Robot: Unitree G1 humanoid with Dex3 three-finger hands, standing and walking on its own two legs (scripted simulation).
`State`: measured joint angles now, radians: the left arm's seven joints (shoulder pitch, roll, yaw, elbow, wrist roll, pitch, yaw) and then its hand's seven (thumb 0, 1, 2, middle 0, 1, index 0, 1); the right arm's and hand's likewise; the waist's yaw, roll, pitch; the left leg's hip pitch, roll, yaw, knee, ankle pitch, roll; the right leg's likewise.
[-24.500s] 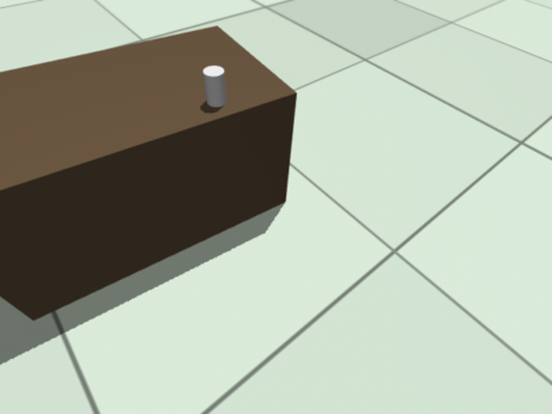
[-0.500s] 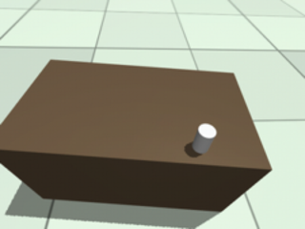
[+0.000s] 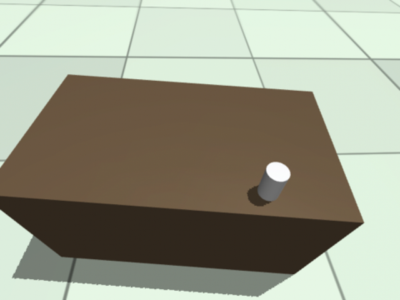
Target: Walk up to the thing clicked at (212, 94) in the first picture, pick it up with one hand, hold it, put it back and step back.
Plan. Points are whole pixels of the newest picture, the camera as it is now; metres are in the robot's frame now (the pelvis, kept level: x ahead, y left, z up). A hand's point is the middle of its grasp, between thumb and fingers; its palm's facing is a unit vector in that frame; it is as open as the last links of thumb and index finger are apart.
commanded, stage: home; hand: right
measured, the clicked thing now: (272, 182) +0.45 -0.21 -0.13
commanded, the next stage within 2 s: stand in 0.76 s
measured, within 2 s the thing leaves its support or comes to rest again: neither
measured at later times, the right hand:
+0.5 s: hand out of the picture +0.08 -0.25 -0.16, palm faces -0.03 +0.93 -0.35, open 17.3 cm
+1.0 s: hand out of the picture +0.07 -0.25 -0.15, palm faces -0.03 +0.94 -0.35, open 16.3 cm
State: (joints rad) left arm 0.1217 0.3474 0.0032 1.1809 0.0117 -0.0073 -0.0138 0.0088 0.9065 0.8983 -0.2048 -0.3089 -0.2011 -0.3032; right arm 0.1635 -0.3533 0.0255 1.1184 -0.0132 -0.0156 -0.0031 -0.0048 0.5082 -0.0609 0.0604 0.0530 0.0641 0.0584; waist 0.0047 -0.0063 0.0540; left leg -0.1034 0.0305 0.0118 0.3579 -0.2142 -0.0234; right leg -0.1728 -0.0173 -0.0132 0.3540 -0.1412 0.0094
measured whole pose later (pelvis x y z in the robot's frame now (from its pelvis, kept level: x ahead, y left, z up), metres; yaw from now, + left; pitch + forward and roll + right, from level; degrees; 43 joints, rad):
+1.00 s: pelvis +0.01 +0.01 +0.00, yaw +0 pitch -2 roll +0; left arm 0.10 0.34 0.00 1.16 0.01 -0.01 -0.01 0.01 0.91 0.90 -0.21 -0.31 -0.20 -0.30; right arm 0.13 -0.35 0.01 1.13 -0.01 -0.01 0.00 0.00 0.39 -0.18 0.12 0.14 0.12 0.14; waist 0.00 -0.01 0.05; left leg -0.06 0.02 0.01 0.31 -0.21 -0.02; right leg -0.14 -0.03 -0.01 0.32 -0.14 0.02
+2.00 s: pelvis +0.02 +0.01 +0.00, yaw +0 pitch -2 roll +0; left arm 0.11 0.35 0.00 1.15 0.01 -0.01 -0.01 0.01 0.91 0.90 -0.20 -0.30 -0.20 -0.30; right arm 0.13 -0.35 0.01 1.12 -0.01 -0.01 0.00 0.00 -0.91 -0.90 0.20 0.30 0.21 0.30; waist 0.00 0.00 0.05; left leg -0.06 0.02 0.02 0.30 -0.21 -0.01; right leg -0.14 -0.03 -0.01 0.31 -0.15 0.02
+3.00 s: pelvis +0.02 +0.01 +0.00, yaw +0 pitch -2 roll +0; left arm 0.11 0.35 0.00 1.14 0.01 -0.01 -0.01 0.01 0.91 0.90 -0.20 -0.30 -0.20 -0.30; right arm 0.13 -0.35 0.00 1.12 -0.01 -0.01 0.01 0.00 -0.91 -0.90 0.20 0.30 0.21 0.30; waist 0.00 0.00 0.05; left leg -0.06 0.02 0.02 0.30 -0.22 -0.01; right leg -0.14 -0.03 0.00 0.32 -0.15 0.02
